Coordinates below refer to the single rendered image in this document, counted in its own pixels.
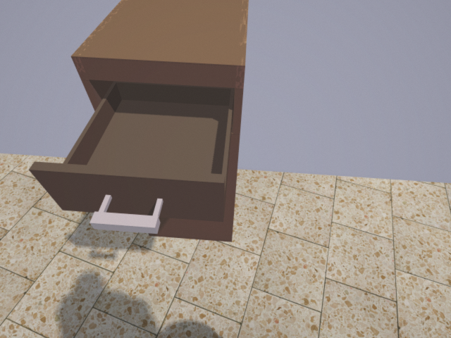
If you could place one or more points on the cabinet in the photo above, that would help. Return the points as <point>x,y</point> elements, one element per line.
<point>178,42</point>

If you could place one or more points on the handle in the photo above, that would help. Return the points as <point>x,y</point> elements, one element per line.
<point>126,222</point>

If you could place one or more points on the drawer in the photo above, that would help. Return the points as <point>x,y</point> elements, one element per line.
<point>145,142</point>

